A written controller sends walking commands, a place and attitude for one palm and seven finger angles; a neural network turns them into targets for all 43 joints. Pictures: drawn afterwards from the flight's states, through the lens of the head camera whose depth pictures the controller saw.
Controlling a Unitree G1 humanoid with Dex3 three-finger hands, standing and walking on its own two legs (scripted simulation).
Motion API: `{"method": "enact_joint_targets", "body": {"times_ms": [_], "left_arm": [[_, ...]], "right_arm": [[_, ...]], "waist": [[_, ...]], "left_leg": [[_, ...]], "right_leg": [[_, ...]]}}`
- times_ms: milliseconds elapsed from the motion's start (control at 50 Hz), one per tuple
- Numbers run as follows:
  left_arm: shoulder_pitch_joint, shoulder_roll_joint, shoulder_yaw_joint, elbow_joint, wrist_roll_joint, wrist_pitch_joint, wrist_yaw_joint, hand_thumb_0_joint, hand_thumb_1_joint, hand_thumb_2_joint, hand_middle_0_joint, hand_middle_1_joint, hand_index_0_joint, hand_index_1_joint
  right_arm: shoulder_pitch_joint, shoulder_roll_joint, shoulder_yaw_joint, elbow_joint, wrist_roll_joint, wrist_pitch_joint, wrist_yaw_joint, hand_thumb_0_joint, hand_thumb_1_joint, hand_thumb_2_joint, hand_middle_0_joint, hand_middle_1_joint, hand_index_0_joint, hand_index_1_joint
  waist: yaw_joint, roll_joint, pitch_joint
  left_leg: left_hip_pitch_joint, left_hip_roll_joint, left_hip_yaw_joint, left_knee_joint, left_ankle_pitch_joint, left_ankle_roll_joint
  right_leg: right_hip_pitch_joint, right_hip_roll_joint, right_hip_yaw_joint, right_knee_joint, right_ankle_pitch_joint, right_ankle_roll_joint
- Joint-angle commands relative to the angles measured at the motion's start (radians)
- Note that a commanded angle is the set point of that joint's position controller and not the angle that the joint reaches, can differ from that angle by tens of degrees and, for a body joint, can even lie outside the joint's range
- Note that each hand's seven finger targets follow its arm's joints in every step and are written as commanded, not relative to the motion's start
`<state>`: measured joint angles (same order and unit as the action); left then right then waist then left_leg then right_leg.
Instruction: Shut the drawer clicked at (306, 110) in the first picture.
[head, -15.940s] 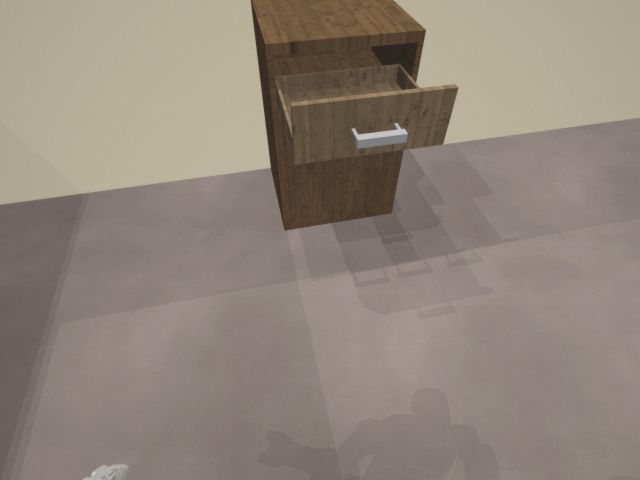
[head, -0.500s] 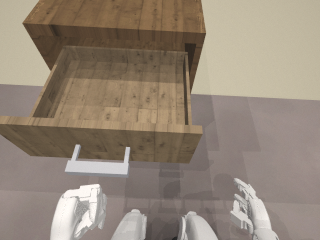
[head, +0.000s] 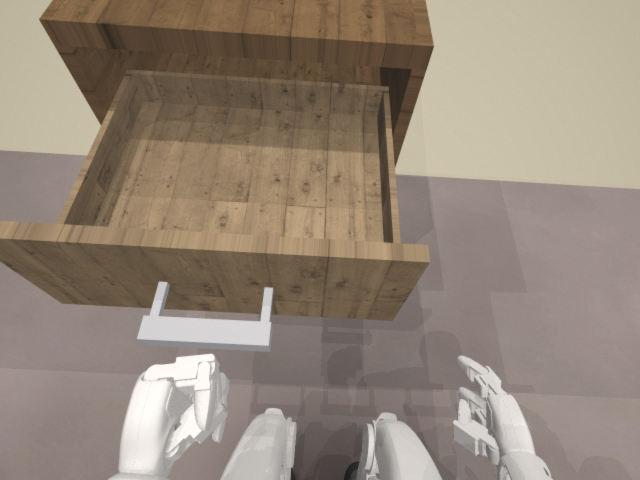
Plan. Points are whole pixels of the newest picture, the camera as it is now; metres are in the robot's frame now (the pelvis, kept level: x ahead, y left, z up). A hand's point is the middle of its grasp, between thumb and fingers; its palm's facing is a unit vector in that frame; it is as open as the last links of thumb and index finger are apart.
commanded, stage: bring the fist close to the handle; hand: left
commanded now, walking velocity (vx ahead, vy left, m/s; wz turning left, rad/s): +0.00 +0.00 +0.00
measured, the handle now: (211, 313) +0.30 +0.15 +0.03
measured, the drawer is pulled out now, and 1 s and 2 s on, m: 0.30 0.25 0.13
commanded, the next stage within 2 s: push the drawer shut in 0.10 s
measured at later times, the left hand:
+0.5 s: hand (233, 390) +0.22 +0.11 +0.03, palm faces -0.02 -1.00 +0.00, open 3.1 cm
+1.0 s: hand (238, 348) +0.26 +0.11 +0.02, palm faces -0.04 -1.00 -0.02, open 2.9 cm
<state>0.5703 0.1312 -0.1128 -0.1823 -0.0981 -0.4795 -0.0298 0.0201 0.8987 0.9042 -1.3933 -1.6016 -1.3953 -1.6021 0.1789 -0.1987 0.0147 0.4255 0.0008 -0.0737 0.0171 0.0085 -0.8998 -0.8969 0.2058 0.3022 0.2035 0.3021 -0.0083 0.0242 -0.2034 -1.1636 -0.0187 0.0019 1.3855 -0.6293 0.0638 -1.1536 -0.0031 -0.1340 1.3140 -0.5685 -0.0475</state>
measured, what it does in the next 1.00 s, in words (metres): stands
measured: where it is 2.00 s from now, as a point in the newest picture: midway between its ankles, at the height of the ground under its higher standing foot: outside the picture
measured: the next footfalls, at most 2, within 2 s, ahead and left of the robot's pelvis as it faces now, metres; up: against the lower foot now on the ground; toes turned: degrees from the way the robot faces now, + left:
none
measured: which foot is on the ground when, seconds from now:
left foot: down 0.00-1.00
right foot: down 0.00-1.00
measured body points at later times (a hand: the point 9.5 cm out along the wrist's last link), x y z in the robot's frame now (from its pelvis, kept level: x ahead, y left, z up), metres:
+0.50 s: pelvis +0.00 +0.00 +0.00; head +0.11 +0.02 +0.43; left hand +0.21 +0.17 +0.03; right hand +0.20 -0.21 -0.08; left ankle +0.01 +0.08 -0.60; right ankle +0.03 -0.10 -0.60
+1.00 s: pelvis -0.02 -0.01 +0.00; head +0.09 +0.01 +0.44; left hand +0.26 +0.17 +0.03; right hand +0.17 -0.23 -0.09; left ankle +0.01 +0.08 -0.60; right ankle +0.03 -0.10 -0.60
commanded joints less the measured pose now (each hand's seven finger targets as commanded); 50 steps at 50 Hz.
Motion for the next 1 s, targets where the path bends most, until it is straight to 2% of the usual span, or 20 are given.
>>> {"method": "enact_joint_targets", "body": {"times_ms": [0,40,140,180,220,240,260,300,340,460,520,600,700,740,760,800,840,900,960,980], "left_arm": [[0.059,0.005,-0.034,-0.189,0.018,-0.074,0.024,0.0,0.9,0.9,-1.4,-1.6,-1.4,-1.6],[0.045,0.028,-0.013,-0.182,0.033,-0.085,0.043,0.0,0.9,0.9,-1.4,-1.6,-1.4,-1.6],[0.033,0.028,-0.021,-0.209,0.042,-0.101,0.064,0.0,0.9,0.9,-1.4,-1.6,-1.4,-1.6],[0.036,0.009,-0.048,-0.227,0.041,-0.097,0.059,0.0,0.9,0.9,-1.4,-1.6,-1.4,-1.6],[-0.006,0.007,-0.06,-0.228,0.039,-0.089,0.059,0.0,0.9,0.9,-1.4,-1.6,-1.4,-1.6],[-0.008,0.027,-0.039,-0.208,0.042,-0.08,0.061,0.0,0.9,0.9,-1.4,-1.6,-1.4,-1.6],[-0.026,0.019,-0.041,-0.193,0.042,-0.074,0.061,0.0,0.9,0.9,-1.4,-1.6,-1.4,-1.6],[-0.049,0.017,-0.043,-0.183,0.043,-0.063,0.061,0.0,0.9,0.9,-1.4,-1.6,-1.4,-1.6],[-0.063,0.041,-0.004,-0.146,0.041,-0.043,0.067,0.0,0.9,0.9,-1.4,-1.6,-1.4,-1.6],[-0.14,0.052,0.03,-0.14,0.012,-0.04,0.069,0.0,0.9,0.9,-1.4,-1.6,-1.4,-1.6],[-0.23,0.062,0.042,-0.119,0.006,-0.059,0.071,0.0,0.9,0.9,-1.4,-1.6,-1.4,-1.6],[-0.322,0.05,0.016,-0.116,0.007,-0.084,0.074,0.0,0.9,0.9,-1.4,-1.6,-1.4,-1.6],[-0.427,0.067,0.022,-0.061,0.007,-0.076,0.073,0.0,0.9,0.9,-1.4,-1.6,-1.4,-1.6],[-0.458,0.088,0.046,-0.026,0.008,-0.066,0.073,0.0,0.9,0.9,-1.4,-1.6,-1.4,-1.6],[-0.474,0.067,0.03,-0.018,0.003,-0.061,0.069,0.0,0.9,0.9,-1.4,-1.6,-1.4,-1.6],[-0.513,0.08,0.04,0.0,0.003,-0.049,0.069,0.0,0.9,0.9,-1.4,-1.6,-1.4,-1.6],[-0.57,0.083,0.044,0.034,-0.001,-0.034,0.07,0.0,0.9,0.9,-1.4,-1.6,-1.4,-1.6],[-0.604,0.082,0.055,0.051,-0.007,-0.029,0.07,0.0,0.9,0.9,-1.4,-1.6,-1.4,-1.6],[-0.673,0.087,0.063,0.106,-0.008,-0.021,0.073,0.0,0.9,0.9,-1.4,-1.6,-1.4,-1.6],[-0.687,0.1,0.083,0.111,-0.014,-0.024,0.076,0.0,0.9,0.9,-1.4,-1.6,-1.4,-1.6]], "right_arm": [[-0.04,-0.13,-0.052,-0.168,-0.003,-0.056,-0.001,0.0,-0.9,-0.9,0.2,0.3,0.2,0.3],[-0.045,-0.131,-0.051,-0.165,-0.004,-0.053,-0.005,0.0,-0.9,-0.9,0.2,0.3,0.2,0.3],[-0.041,-0.131,-0.047,-0.174,-0.006,-0.051,-0.003,0.0,-0.9,-0.9,0.2,0.3,0.2,0.3],[-0.034,-0.132,-0.046,-0.18,-0.005,-0.051,0.0,0.0,-0.9,-0.9,0.2,0.3,0.2,0.3],[-0.025,-0.134,-0.043,-0.178,-0.004,-0.048,-0.002,0.0,-0.9,-0.9,0.2,0.3,0.2,0.3],[-0.026,-0.136,-0.043,-0.173,-0.005,-0.045,-0.006,0.0,-0.9,-0.9,0.2,0.3,0.2,0.3],[-0.023,-0.138,-0.041,-0.171,-0.006,-0.043,-0.008,0.0,-0.9,-0.9,0.2,0.3,0.2,0.3],[-0.021,-0.138,-0.038,-0.169,-0.006,-0.041,-0.008,0.0,-0.9,-0.9,0.2,0.3,0.2,0.3],[-0.02,-0.139,-0.039,-0.165,-0.004,-0.034,-0.013,0.0,-0.9,-0.9,0.2,0.3,0.2,0.3],[-0.011,-0.139,-0.033,-0.154,-0.004,-0.034,-0.017,0.0,-0.9,-0.9,0.2,0.3,0.2,0.3],[-0.013,-0.146,-0.03,-0.131,-0.007,-0.041,-0.02,0.0,-0.9,-0.9,0.2,0.3,0.2,0.3],[-0.016,-0.151,-0.03,-0.109,-0.011,-0.054,-0.019,0.0,-0.9,-0.9,0.2,0.3,0.2,0.3],[-0.013,-0.164,-0.031,-0.088,-0.01,-0.054,-0.02,0.0,-0.9,-0.9,0.2,0.3,0.2,0.3],[-0.012,-0.17,-0.03,-0.081,-0.007,-0.05,-0.024,0.0,-0.9,-0.9,0.2,0.3,0.2,0.3],[-0.016,-0.166,-0.028,-0.082,-0.007,-0.049,-0.023,0.0,-0.9,-0.9,0.2,0.3,0.2,0.3],[-0.016,-0.172,-0.027,-0.08,-0.005,-0.045,-0.022,0.0,-0.9,-0.9,0.2,0.3,0.2,0.3],[-0.014,-0.173,-0.024,-0.069,-0.003,-0.039,-0.024,0.0,-0.9,-0.9,0.2,0.3,0.2,0.3],[-0.016,-0.172,-0.024,-0.068,-0.001,-0.036,-0.021,0.0,-0.9,-0.9,0.2,0.3,0.2,0.3],[-0.013,-0.176,-0.021,-0.056,-0.002,-0.03,-0.021,0.0,-0.9,-0.9,0.2,0.3,0.2,0.3],[-0.015,-0.177,-0.021,-0.053,-0.001,-0.029,-0.022,0.0,-0.9,-0.9,0.2,0.3,0.2,0.3]], "waist": [[-0.013,-0.007,-0.238],[-0.01,-0.024,-0.223],[0.0,0.023,-0.25],[-0.001,0.042,-0.271],[-0.018,0.018,-0.269],[-0.017,0.005,-0.269],[-0.026,-0.004,-0.26],[-0.021,0.008,-0.266],[-0.022,-0.025,-0.257],[-0.023,0.008,-0.279],[-0.041,0.001,-0.26],[-0.05,0.05,-0.281],[-0.064,0.013,-0.296],[-0.06,0.004,-0.287],[-0.059,0.017,-0.293],[-0.054,0.028,-0.29],[-0.067,0.008,-0.279],[-0.052,0.032,-0.3],[-0.066,0.008,-0.285],[-0.056,0.017,-0.286]], "left_leg": [[0.182,0.012,-0.102,-0.219,0.305,-0.051],[0.166,0.013,-0.108,-0.218,0.269,-0.053],[0.185,0.011,-0.111,-0.222,0.27,-0.061],[0.209,0.012,-0.11,-0.222,0.297,-0.061],[0.206,0.013,-0.113,-0.217,0.296,-0.058],[0.192,0.014,-0.111,-0.21,0.295,-0.054],[0.189,0.014,-0.111,-0.208,0.283,-0.053],[0.186,0.011,-0.11,-0.212,0.276,-0.053],[0.164,0.01,-0.101,-0.208,0.261,-0.049],[0.17,0.008,-0.084,-0.207,0.277,-0.044],[0.156,0.011,-0.09,-0.196,0.254,-0.043],[0.186,0.013,-0.094,-0.196,0.265,-0.044],[0.171,0.012,-0.093,-0.193,0.228,-0.036],[0.159,0.013,-0.094,-0.201,0.209,-0.034],[0.159,0.009,-0.088,-0.202,0.198,-0.032],[0.169,0.009,-0.094,-0.218,0.182,-0.034],[0.16,0.01,-0.092,-0.219,0.166,-0.029],[0.17,0.006,-0.086,-0.232,0.166,-0.031],[0.168,0.008,-0.087,-0.235,0.157,-0.028],[0.162,0.006,-0.085,-0.238,0.156,-0.029]], "right_leg": [[0.184,0.011,0.069,-0.136,0.176,0.001],[0.163,0.014,0.071,-0.132,0.139,-0.002],[0.154,0.013,0.076,-0.125,0.126,-0.005],[0.159,0.01,0.074,-0.124,0.146,-0.004],[0.161,0.01,0.075,-0.131,0.155,-0.001],[0.165,0.011,0.079,-0.132,0.16,-0.001],[0.162,0.011,0.078,-0.135,0.159,0.001],[0.169,0.008,0.079,-0.136,0.154,0.001],[0.188,0.011,0.086,-0.152,0.155,0.002],[0.229,0.01,0.098,-0.173,0.186,0.003],[0.207,0.009,0.098,-0.173,0.161,0.005],[0.18,0.005,0.093,-0.168,0.159,0.003],[0.194,0.002,0.103,-0.185,0.132,0.008],[0.2,0.004,0.108,-0.193,0.11,0.008],[0.21,0.001,0.113,-0.202,0.103,0.01],[0.205,-0.001,0.107,-0.204,0.087,0.008],[0.205,0.001,0.112,-0.217,0.073,0.011],[0.229,-0.002,0.115,-0.223,0.072,0.01],[0.224,0.0,0.115,-0.232,0.069,0.013],[0.235,-0.001,0.12,-0.233,0.064,0.011]]}}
